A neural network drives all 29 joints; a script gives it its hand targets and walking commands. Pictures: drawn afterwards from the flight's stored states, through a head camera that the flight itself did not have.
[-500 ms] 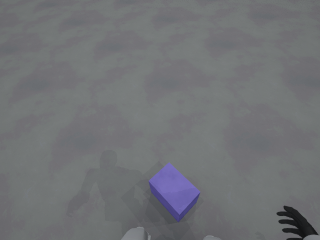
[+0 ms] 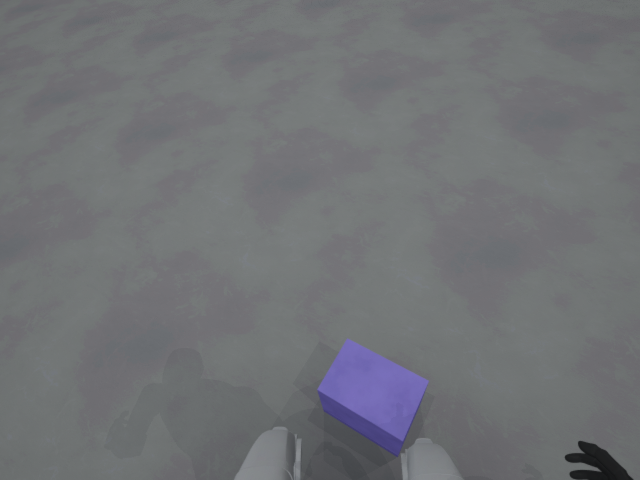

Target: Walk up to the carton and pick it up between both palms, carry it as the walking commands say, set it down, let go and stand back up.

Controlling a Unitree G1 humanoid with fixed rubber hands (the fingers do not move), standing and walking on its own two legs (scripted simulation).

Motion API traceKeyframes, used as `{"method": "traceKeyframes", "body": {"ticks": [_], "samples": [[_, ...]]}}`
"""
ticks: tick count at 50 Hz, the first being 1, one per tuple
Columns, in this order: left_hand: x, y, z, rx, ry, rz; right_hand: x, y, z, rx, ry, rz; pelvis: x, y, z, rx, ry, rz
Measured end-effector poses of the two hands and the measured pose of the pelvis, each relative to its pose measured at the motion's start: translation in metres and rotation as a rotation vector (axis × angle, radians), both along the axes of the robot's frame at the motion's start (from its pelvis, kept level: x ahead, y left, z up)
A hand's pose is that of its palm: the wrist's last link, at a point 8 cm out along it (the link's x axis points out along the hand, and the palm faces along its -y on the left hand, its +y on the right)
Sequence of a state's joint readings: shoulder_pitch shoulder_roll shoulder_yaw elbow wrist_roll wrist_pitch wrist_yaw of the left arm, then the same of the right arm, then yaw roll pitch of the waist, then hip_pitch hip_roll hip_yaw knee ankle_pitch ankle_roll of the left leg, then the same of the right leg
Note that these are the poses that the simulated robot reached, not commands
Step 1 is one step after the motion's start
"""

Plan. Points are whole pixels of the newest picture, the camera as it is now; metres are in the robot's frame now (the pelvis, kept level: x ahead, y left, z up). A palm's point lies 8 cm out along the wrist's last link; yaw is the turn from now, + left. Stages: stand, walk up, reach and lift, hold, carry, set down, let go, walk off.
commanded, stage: walk up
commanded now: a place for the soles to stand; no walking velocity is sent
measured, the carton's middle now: (372, 397) +0.40 -0.05 -0.61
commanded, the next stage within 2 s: none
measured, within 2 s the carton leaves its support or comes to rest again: neither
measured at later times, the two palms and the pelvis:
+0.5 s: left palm (36, 407) +0.22 +0.44 -0.07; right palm out of the picture -0.02 -0.17 -0.08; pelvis +0.02 +0.16 +0.02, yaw -17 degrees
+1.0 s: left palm (61, 388) +0.25 +0.43 -0.09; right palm out of the picture -0.04 -0.16 -0.07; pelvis +0.03 +0.17 +0.02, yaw -27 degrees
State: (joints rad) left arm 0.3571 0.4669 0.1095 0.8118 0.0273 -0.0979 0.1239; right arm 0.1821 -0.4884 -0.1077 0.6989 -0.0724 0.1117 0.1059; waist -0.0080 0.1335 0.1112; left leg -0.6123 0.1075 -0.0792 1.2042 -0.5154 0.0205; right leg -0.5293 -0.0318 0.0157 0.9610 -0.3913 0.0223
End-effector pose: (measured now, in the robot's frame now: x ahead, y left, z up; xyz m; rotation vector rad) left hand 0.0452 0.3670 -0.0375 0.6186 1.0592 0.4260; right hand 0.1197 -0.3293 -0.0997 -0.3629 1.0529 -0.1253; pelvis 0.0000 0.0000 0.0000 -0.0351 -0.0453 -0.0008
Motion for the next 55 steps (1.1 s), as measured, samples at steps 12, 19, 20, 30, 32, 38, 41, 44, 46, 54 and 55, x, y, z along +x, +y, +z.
{"method": "traceKeyframes", "body": {"ticks": [12,19,20,30,32,38,41,44,46,54,55], "samples": [[0.087,0.107,-0.036,-0.049,-0.022,-0.138,-0.052,0.105,-0.001,-0.048,-0.032,-0.186,0.01,0.119,-0.016,0.009,-0.039,-0.13],[0.142,0.098,-0.036,-0.178,0.021,-0.257,-0.107,0.149,0.011,-0.048,0.067,-0.302,0.02,0.147,0.007,-0.001,-0.01,-0.221],[0.149,0.094,-0.036,-0.193,0.026,-0.275,-0.114,0.152,0.013,-0.051,0.077,-0.32,0.021,0.15,0.01,-0.004,-0.005,-0.235],[0.192,0.079,-0.044,-0.262,0.003,-0.409,-0.132,0.166,0.028,-0.095,0.043,-0.455,0.027,0.171,0.013,0.013,0.012,-0.353],[0.197,0.08,-0.05,-0.275,0.013,-0.419,-0.128,0.17,0.03,-0.114,0.0,-0.451,0.03,0.178,0.009,0.018,0.004,-0.369],[0.212,0.072,-0.053,-0.306,0.049,-0.45,-0.14,0.182,0.037,-0.127,0.009,-0.468,0.032,0.184,0.016,-0.007,-0.02,-0.415],[0.214,0.067,-0.049,-0.309,0.082,-0.468,-0.149,0.182,0.04,-0.117,0.033,-0.495,0.034,0.181,0.021,-0.015,-0.015,-0.441],[0.214,0.063,-0.047,-0.294,0.095,-0.476,-0.159,0.176,0.037,-0.106,0.06,-0.521,0.034,0.174,0.022,-0.019,-0.001,-0.46],[0.213,0.063,-0.047,-0.281,0.093,-0.473,-0.163,0.172,0.035,-0.099,0.068,-0.544,0.032,0.17,0.021,-0.016,0.004,-0.462],[0.211,0.05,-0.048,-0.272,0.122,-0.482,-0.161,0.168,0.027,-0.075,0.049,-0.569,0.037,0.164,0.02,0.027,-0.009,-0.483],[0.211,0.046,-0.047,-0.277,0.12,-0.485,-0.161,0.167,0.026,-0.069,0.056,-0.569,0.037,0.162,0.02,0.02,-0.01,-0.486]]}}
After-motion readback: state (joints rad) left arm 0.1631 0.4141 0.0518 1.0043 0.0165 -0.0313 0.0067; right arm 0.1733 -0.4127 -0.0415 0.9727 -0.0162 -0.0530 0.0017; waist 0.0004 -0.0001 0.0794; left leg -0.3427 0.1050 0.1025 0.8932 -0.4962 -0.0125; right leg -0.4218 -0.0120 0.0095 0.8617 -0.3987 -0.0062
